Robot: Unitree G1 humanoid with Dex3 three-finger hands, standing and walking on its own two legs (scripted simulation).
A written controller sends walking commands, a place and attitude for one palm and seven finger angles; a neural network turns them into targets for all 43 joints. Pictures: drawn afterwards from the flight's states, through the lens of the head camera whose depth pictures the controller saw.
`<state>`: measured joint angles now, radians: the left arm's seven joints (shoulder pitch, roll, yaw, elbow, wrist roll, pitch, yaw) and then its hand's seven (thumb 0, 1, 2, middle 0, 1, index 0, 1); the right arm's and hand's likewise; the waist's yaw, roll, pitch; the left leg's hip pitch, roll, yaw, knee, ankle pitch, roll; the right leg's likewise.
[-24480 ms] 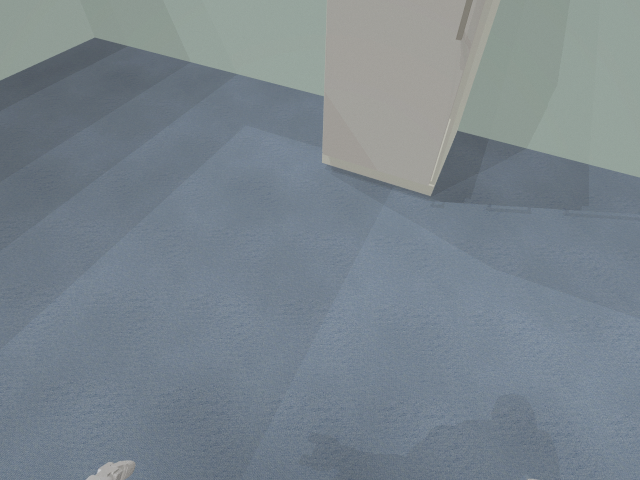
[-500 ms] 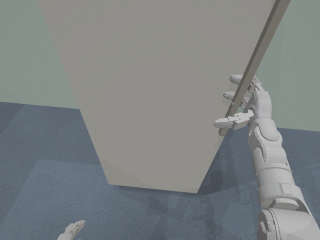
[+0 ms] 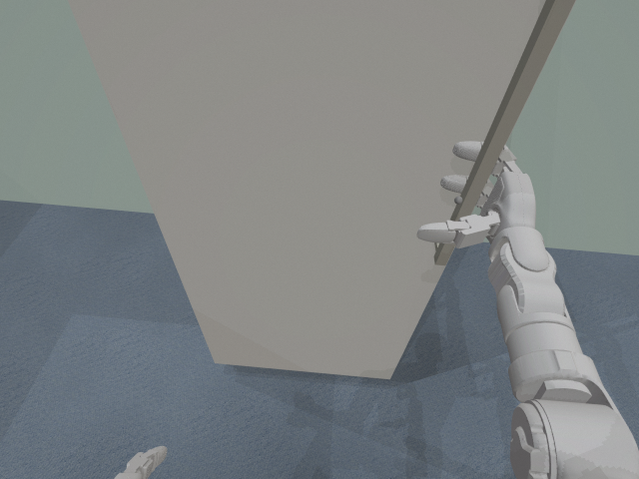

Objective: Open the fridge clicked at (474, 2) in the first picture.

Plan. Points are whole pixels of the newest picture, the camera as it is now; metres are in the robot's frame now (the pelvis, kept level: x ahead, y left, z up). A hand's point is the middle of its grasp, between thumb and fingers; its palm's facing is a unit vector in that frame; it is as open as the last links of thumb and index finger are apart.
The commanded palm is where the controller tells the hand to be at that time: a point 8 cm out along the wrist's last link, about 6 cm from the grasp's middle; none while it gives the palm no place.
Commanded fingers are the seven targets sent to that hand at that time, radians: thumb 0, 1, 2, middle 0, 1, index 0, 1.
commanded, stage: grip the handle and tug to test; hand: right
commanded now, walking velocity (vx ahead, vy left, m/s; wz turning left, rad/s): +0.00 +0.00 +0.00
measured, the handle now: (482, 151) +0.49 -0.16 +0.18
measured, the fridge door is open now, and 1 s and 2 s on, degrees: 0 0 9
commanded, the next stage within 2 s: pull the door a little, standing still in 1.26 s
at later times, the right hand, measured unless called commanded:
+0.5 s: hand (461, 201) +0.43 -0.13 +0.14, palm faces +0.00 +1.00 +0.01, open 6.0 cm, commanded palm +0.40 -0.18 +0.14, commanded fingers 0.00 -0.90 -0.90 0.45 1.40 0.45 1.40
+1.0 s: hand (460, 201) +0.43 -0.13 +0.14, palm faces +0.02 +1.00 +0.01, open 5.3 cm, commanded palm +0.39 -0.18 +0.14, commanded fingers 0.00 -0.90 -0.90 0.45 1.40 0.45 1.40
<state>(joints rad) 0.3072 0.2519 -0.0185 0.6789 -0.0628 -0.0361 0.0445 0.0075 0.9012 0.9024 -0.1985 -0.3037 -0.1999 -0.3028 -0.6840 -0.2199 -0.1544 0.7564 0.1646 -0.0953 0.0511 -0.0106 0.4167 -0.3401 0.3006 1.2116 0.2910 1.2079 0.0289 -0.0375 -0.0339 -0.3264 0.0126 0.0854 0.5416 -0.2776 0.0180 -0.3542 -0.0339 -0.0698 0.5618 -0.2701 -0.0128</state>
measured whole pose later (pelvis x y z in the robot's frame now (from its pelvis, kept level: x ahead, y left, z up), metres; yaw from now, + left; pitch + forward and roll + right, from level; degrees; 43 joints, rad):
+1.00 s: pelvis +0.02 +0.00 +0.00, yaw +1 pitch +3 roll +0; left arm 0.29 0.25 -0.01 0.65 -0.06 -0.01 0.04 0.01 0.90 0.90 -0.20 -0.30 -0.20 -0.30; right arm -0.55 -0.20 -0.17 0.57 0.16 -0.02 0.03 0.01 -0.79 -0.82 0.36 1.40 0.37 1.40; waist 0.03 -0.04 -0.05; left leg -0.28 0.01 0.06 0.51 -0.28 0.01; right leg -0.30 -0.04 -0.09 0.53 -0.29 -0.02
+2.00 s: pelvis +0.11 +0.01 +0.02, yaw +9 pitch +4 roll +0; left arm 0.27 0.24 -0.02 0.50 -0.03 0.02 0.01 0.01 0.90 0.90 -0.20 -0.30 -0.20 -0.30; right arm 0.43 -0.17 -0.13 -0.48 0.21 0.15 0.05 0.02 -0.76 -0.82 0.26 1.27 0.24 1.33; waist -0.03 -0.05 -0.11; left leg -0.16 -0.01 0.05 0.45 -0.24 0.02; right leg -0.14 -0.04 -0.06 0.49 -0.25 0.00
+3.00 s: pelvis -0.01 +0.31 -0.01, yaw -28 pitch +1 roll +2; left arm 0.20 0.19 0.06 0.70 0.02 -0.13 0.07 0.01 0.90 0.90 -0.20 -0.30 -0.20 -0.30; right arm 0.31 -0.23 -0.16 -0.47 0.01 -0.13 -0.11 -0.05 -0.66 -0.79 0.44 1.39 0.29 1.38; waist 0.00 -0.04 0.12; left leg -0.16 0.02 0.08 0.59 -0.44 -0.01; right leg -0.62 -0.05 0.13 1.02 -0.49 0.05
